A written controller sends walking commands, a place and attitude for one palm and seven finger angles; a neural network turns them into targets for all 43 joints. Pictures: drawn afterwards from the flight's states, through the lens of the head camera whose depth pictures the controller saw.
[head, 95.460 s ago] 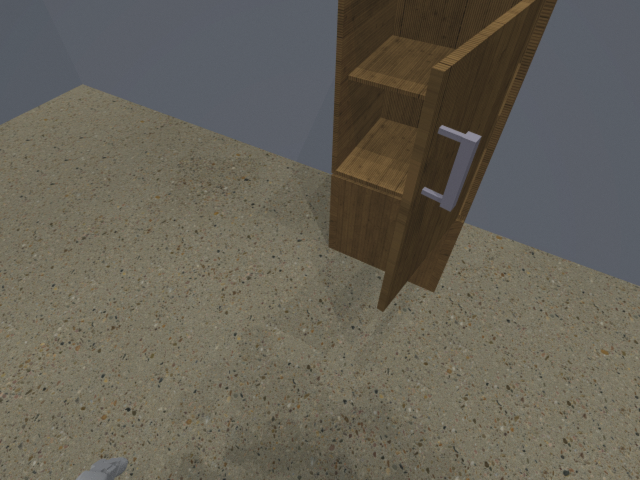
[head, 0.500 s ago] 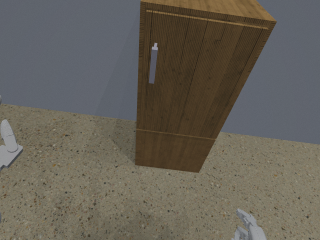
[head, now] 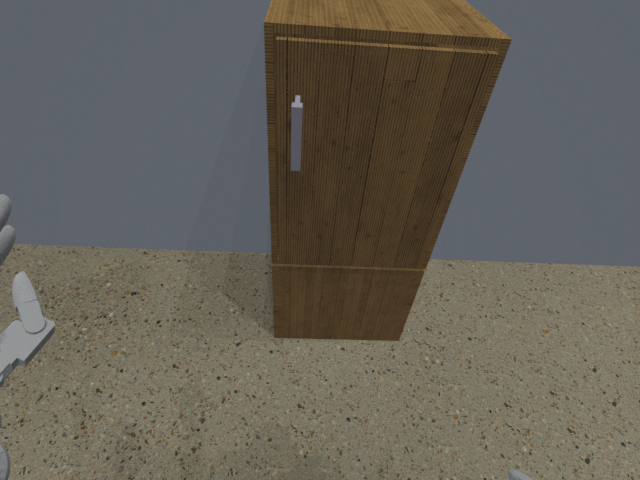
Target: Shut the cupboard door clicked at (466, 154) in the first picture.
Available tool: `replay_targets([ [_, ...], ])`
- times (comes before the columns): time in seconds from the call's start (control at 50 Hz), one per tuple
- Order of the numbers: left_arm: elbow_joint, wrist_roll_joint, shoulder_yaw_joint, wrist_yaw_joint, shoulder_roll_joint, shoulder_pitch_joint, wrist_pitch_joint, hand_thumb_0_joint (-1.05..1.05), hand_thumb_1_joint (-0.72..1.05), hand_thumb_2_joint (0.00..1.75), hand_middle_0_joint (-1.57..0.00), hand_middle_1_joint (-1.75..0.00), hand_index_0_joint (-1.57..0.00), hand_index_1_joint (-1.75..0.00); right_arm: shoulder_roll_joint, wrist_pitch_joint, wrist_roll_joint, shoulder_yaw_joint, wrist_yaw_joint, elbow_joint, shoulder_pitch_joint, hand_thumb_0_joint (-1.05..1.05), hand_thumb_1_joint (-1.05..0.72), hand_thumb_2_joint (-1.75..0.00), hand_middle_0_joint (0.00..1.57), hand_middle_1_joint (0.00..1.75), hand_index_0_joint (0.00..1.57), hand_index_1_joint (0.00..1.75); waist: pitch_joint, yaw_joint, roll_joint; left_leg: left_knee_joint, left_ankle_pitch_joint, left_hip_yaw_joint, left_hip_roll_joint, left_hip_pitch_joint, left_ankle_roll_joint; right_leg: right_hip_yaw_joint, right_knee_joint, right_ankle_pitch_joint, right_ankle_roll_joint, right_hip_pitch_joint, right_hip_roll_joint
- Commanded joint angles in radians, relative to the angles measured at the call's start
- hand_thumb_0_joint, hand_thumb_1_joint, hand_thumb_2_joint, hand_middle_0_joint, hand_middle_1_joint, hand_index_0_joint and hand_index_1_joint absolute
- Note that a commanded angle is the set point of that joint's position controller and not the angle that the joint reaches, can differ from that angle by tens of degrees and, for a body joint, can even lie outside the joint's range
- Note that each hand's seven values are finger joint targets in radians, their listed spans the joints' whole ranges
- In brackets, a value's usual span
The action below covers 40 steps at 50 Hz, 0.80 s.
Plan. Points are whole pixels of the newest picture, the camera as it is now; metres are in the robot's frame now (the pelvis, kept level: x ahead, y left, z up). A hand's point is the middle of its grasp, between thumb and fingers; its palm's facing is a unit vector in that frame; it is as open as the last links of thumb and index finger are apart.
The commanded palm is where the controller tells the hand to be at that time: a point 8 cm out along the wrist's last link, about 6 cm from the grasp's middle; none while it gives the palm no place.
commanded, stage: stop stepping back and stand still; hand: left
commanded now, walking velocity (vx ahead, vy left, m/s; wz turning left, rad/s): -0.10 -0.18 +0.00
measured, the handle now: (296, 133) +0.74 +0.08 +0.09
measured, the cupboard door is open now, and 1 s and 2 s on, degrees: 0 0 0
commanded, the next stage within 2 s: let the arm hang, fingers relaxed in 0.84 s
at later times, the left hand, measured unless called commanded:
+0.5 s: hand (48, 309) +0.22 +0.27 +0.17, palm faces +0.42 -0.79 -0.44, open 7.4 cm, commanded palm +0.16 +0.31 +0.19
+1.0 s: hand (37, 350) +0.21 +0.30 +0.12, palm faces +0.33 -0.81 -0.49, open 7.4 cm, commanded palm none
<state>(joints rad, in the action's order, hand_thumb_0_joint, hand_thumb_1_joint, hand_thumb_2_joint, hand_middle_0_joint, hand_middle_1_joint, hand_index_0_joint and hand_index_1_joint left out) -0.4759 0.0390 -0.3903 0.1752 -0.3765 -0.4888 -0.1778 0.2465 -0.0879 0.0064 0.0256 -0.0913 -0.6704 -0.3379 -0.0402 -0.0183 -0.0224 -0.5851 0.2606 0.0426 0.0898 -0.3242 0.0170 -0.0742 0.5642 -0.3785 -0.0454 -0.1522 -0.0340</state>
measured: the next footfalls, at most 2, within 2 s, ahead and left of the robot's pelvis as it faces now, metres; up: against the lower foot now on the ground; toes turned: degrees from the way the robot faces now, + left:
none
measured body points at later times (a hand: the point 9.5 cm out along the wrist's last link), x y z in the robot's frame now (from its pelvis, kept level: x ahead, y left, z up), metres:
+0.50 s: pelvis +0.02 +0.01 +0.01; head +0.03 +0.02 +0.46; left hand +0.20 +0.31 +0.19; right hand +0.19 -0.22 -0.07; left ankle +0.06 +0.14 -0.73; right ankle -0.03 -0.09 -0.73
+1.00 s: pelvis +0.00 +0.03 +0.01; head +0.01 +0.02 +0.46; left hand +0.19 +0.34 +0.14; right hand +0.17 -0.20 -0.09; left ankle +0.06 +0.14 -0.73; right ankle -0.03 -0.09 -0.73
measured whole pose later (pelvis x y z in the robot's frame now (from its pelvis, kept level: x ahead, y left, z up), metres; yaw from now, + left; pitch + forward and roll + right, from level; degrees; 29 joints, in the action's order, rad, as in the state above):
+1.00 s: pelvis +0.00 +0.03 +0.01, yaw +1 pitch +0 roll -1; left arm -0.20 0.02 -0.28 0.09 -0.42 -0.43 -0.15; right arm 0.24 -0.11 -0.01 0.00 -0.01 -0.70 -0.21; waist -0.02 0.02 0.05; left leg -0.52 0.18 0.05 0.04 -0.34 0.01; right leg -0.05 0.46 -0.30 0.00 -0.17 -0.01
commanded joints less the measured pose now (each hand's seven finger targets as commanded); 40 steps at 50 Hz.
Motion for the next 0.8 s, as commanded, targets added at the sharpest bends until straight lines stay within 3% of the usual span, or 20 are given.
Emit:
replay_targets([
  [0.0, -0.261, 0.026, -0.179, 0.008, -0.245, 0.051, -0.092, 0.0, 0.9, 0.9, -0.2, -0.3, -0.2, -0.3, 0.1, -0.069, -0.007, 0.029, 0.005, 0.183, 0.186, 0.0, -0.9, -0.9, 0.2, 0.3, 0.2, 0.3, -0.005, 0.009, 0.273, 0.293, 0.021, -0.333, 0.195, 0.166, 0.095, 0.052, 0.112, -0.093, 0.051, -0.21, -0.003],
  [0.02, -0.242, 0.028, -0.224, -0.001, -0.284, 0.029, -0.082, 0.0, 0.9, 0.9, -0.2, -0.3, -0.2, -0.3, 0.087, -0.075, 0.002, 0.025, 0.002, 0.179, 0.188, 0.0, -0.9, -0.9, 0.2, 0.3, 0.2, 0.3, 0.031, 0.015, 0.321, 0.351, 0.132, -0.348, 0.2, 0.08, 0.098, 0.056, 0.135, -0.1, 0.054, -0.181, 0.001],
  [0.04, -0.26, 0.018, -0.198, -0.005, -0.252, 0.043, -0.081, 0.0, 0.9, 0.9, -0.2, -0.3, -0.2, -0.3, 0.078, -0.077, 0.006, 0.018, 0.006, 0.177, 0.185, 0.0, -0.9, -0.9, 0.2, 0.3, 0.2, 0.3, 0.051, 0.005, 0.298, 0.348, 0.145, -0.316, 0.194, 0.019, 0.099, 0.059, 0.114, -0.053, 0.053, -0.137, 0.013],
  [0.1, -0.212, 0.018, -0.194, -0.009, -0.236, -0.025, -0.068, 0.0, 0.9, 0.9, -0.2, -0.3, -0.2, -0.3, 0.082, -0.082, -0.009, 0.015, 0.025, 0.175, 0.176, 0.0, -0.9, -0.9, 0.2, 0.3, 0.2, 0.3, 0.014, 0.013, 0.165, 0.245, 0.071, -0.138, 0.13, -0.028, 0.049, 0.059, -0.087, 0.092, 0.055, -0.011, 0.013],
  [0.12, -0.229, 0.023, -0.199, -0.011, -0.234, -0.047, -0.069, 0.0, 0.9, 0.9, -0.2, -0.3, -0.2, -0.3, 0.088, -0.086, -0.013, 0.02, 0.029, 0.182, 0.169, 0.0, -0.9, -0.9, 0.2, 0.3, 0.2, 0.3, -0.019, 0.016, 0.143, 0.199, 0.022, -0.092, 0.088, 0.01, 0.027, 0.071, -0.135, 0.131, 0.05, -0.008, 0.017],
  [0.18, -0.202, 0.032, -0.16, -0.013, -0.204, -0.079, -0.051, 0.0, 0.9, 0.9, -0.2, -0.3, -0.2, -0.3, 0.075, -0.065, -0.016, 0.023, 0.039, 0.182, 0.153, 0.0, -0.9, -0.9, 0.2, 0.3, 0.2, 0.3, -0.07, 0.0, 0.009, 0.038, -0.159, -0.021, 0.02, 0.072, -0.007, 0.195, -0.166, 0.345, 0.01, -0.039, 0.095],
  [0.2, -0.198, 0.033, -0.154, -0.012, -0.206, -0.062, -0.046, 0.0, 0.9, 0.9, -0.2, -0.3, -0.2, -0.3, 0.07, -0.057, -0.017, 0.021, 0.039, 0.18, 0.153, 0.0, -0.9, -0.9, 0.2, 0.3, 0.2, 0.3, -0.084, -0.004, -0.015, 0.012, -0.186, -0.017, 0.009, 0.093, -0.011, 0.215, -0.165, 0.41, 0.0, -0.05, 0.117],
  [0.22, -0.206, 0.032, -0.165, -0.008, -0.225, -0.047, -0.043, 0.0, 0.9, 0.9, -0.2, -0.3, -0.2, -0.3, 0.072, -0.057, -0.016, 0.022, 0.033, 0.18, 0.161, 0.0, -0.9, -0.9, 0.2, 0.3, 0.2, 0.3, -0.095, -0.003, 0.008, 0.01, -0.213, -0.012, 0.003, 0.123, -0.013, 0.22, -0.158, 0.485, 0.0, -0.063, 0.123],
  [0.28, -0.208, 0.029, -0.15, -0.005, -0.224, -0.007, -0.038, 0.0, 0.9, 0.9, -0.2, -0.3, -0.2, -0.3, 0.065, -0.044, -0.016, 0.011, 0.022, 0.19, 0.178, 0.0, -0.9, -0.9, 0.2, 0.3, 0.2, 0.3, -0.097, 0.001, 0.034, 0.043, -0.299, -0.014, 0.006, 0.156, -0.004, 0.168, -0.137, 0.524, 0.027, -0.048, 0.1],
  [0.32, -0.235, 0.026, -0.18, -0.003, -0.262, 0.016, -0.041, 0.0, 0.9, 0.9, -0.2, -0.3, -0.2, -0.3, 0.068, -0.04, -0.017, 0.011, 0.013, 0.195, 0.195, 0.0, -0.9, -0.9, 0.2, 0.3, 0.2, 0.3, -0.108, 0.009, 0.074, 0.064, -0.346, -0.013, 0.01, 0.193, 0.001, 0.154, -0.136, 0.53, 0.04, -0.048, 0.085],
  [0.36, -0.226, 0.025, -0.153, -0.004, -0.231, 0.011, -0.041, 0.0, 0.9, 0.9, -0.2, -0.3, -0.2, -0.3, 0.06, -0.034, -0.021, 0.006, 0.013, 0.203, 0.199, 0.0, -0.9, -0.9, 0.2, 0.3, 0.2, 0.3, -0.096, 0.01, 0.085, 0.077, -0.363, -0.016, 0.012, 0.186, 0.003, 0.135, -0.141, 0.504, 0.044, -0.03, 0.077],
  [0.42, -0.208, 0.026, -0.168, -0.003, -0.244, -0.002, -0.042, 0.0, 0.9, 0.9, -0.2, -0.3, -0.2, -0.3, 0.068, -0.031, -0.022, 0.01, 0.013, 0.209, 0.202, 0.0, -0.9, -0.9, 0.2, 0.3, 0.2, 0.3, -0.072, 0.015, 0.079, 0.088, -0.322, -0.016, 0.001, 0.169, -0.002, 0.137, -0.175, 0.45, 0.044, -0.035, 0.076],
  [0.48, -0.196, 0.026, -0.138, -0.005, -0.211, -0.024, -0.043, 0.0, 0.9, 0.9, -0.2, -0.3, -0.2, -0.3, 0.069, -0.027, -0.025, 0.009, 0.017, 0.215, 0.201, 0.0, -0.9, -0.9, 0.2, 0.3, 0.2, 0.3, -0.058, 0.013, 0.084, 0.103, -0.289, -0.022, -0.002, 0.158, -0.002, 0.134, -0.191, 0.406, 0.04, -0.035, 0.075],
  [0.52, -0.185, 0.028, -0.162, -0.004, -0.234, -0.043, -0.043, 0.0, 0.9, 0.9, -0.2, -0.3, -0.2, -0.3, 0.077, -0.027, -0.023, 0.014, 0.014, 0.218, 0.203, 0.0, -0.9, -0.9, 0.2, 0.3, 0.2, 0.3, -0.058, 0.018, 0.087, 0.11, -0.291, -0.021, -0.003, 0.156, -0.004, 0.134, -0.201, 0.406, 0.043, -0.034, 0.074],
  [0.56, -0.184, 0.028, -0.133, -0.007, -0.206, -0.036, -0.042, 0.0, 0.9, 0.9, -0.2, -0.3, -0.2, -0.3, 0.076, -0.024, -0.026, 0.012, 0.016, 0.223, 0.199, 0.0, -0.9, -0.9, 0.2, 0.3, 0.2, 0.3, -0.049, 0.014, 0.095, 0.121, -0.284, -0.024, -0.003, 0.149, -0.004, 0.126, -0.203, 0.383, 0.042, -0.033, 0.069],
  [0.62, -0.185, 0.028, -0.151, -0.004, -0.232, -0.028, -0.043, 0.0, 0.9, 0.9, -0.2, -0.3, -0.2, -0.3, 0.085, -0.027, -0.023, 0.016, 0.011, 0.224, 0.201, 0.0, -0.9, -0.9, 0.2, 0.3, 0.2, 0.3, -0.047, 0.017, 0.104, 0.145, -0.252, -0.028, -0.005, 0.153, -0.006, 0.12, -0.218, 0.337, 0.046, -0.042, 0.062],
  [0.7, -0.193, 0.026, -0.133, -0.004, -0.215, -0.023, -0.047, 0.0, 0.9, 0.9, -0.2, -0.3, -0.2, -0.3, 0.083, -0.03, -0.024, 0.013, 0.01, 0.224, 0.198, 0.0, -0.9, -0.9, 0.2, 0.3, 0.2, 0.3, -0.055, 0.017, 0.099, 0.16, -0.243, -0.032, -0.005, 0.158, -0.002, 0.107, -0.222, 0.317, 0.048, -0.03, 0.055],
  [0.72, -0.204, 0.027, -0.154, -0.003, -0.242, -0.018, -0.048, 0.0, 0.9, 0.9, -0.2, -0.3, -0.2, -0.3, 0.087, -0.035, -0.022, 0.015, 0.008, 0.224, 0.2, 0.0, -0.9, -0.9, 0.2, 0.3, 0.2, 0.3, -0.062, 0.02, 0.103, 0.166, -0.24, -0.036, -0.008, 0.163, -0.004, 0.103, -0.225, 0.311, 0.049, -0.027, 0.054],
  [0.78, -0.194, 0.027, -0.134, -0.003, -0.215, -0.035, -0.047, 0.0, 0.9, 0.9, -0.2, -0.3, -0.2, -0.3, 0.08, -0.037, -0.022, 0.009, 0.009, 0.222, 0.197, 0.0, -0.9, -0.9, 0.2, 0.3, 0.2, 0.3, -0.062, 0.02, 0.102, 0.172, -0.243, -0.036, -0.005, 0.162, -0.001, 0.096, -0.225, 0.311, 0.051, -0.019, 0.052],
])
